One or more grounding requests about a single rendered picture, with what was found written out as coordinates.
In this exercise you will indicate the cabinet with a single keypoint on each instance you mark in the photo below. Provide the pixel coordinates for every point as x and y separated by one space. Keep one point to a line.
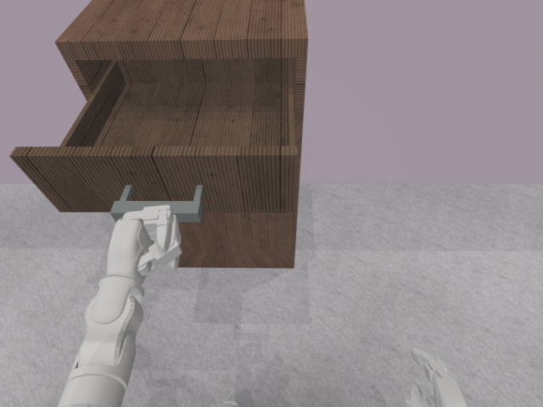
108 30

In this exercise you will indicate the robot right hand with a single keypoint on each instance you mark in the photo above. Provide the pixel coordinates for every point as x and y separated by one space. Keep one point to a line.
446 392

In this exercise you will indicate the robot left hand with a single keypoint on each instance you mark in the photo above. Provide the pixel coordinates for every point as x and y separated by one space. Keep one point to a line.
130 241

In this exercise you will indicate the robot left forearm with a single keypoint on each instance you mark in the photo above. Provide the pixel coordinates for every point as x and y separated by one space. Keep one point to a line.
100 374

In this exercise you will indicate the handle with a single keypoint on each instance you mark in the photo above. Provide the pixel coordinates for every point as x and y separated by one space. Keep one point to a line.
185 211

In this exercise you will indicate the drawer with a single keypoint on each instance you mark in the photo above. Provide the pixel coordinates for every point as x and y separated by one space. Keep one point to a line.
165 126

